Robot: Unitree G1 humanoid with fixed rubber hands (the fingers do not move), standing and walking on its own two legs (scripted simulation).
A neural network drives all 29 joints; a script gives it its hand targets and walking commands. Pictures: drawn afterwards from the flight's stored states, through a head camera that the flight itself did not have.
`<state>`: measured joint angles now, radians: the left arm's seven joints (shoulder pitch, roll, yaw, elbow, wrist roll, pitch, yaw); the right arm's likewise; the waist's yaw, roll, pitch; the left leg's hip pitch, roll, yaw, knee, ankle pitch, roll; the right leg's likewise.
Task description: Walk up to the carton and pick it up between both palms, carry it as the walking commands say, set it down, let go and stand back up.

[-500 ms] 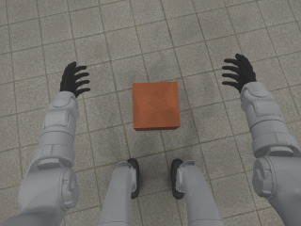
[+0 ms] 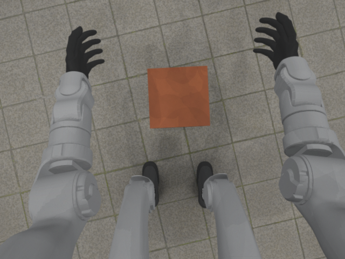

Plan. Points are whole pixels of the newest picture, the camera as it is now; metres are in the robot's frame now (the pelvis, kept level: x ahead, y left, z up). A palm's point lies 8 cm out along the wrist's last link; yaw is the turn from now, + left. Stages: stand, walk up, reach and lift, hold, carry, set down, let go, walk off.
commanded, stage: reach and lift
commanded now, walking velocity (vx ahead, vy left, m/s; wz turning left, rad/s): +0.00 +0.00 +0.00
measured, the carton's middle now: (178, 100) +0.48 -0.01 -0.56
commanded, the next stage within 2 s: none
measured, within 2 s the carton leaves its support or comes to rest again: neither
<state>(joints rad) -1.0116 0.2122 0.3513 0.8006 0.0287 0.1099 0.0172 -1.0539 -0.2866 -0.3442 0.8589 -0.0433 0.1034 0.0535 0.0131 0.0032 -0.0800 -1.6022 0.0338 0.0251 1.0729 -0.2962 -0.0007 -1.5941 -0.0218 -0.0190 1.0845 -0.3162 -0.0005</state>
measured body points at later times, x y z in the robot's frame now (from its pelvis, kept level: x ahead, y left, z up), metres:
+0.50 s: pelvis -0.03 +0.00 -0.16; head +0.30 +0.00 +0.15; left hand +0.50 +0.20 -0.28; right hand +0.52 -0.21 -0.28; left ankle +0.07 +0.12 -0.61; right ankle +0.06 -0.12 -0.61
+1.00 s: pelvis -0.05 +0.00 -0.25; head +0.32 -0.01 +0.00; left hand +0.50 +0.20 -0.43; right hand +0.51 -0.20 -0.43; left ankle +0.07 +0.12 -0.61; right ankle +0.06 -0.12 -0.61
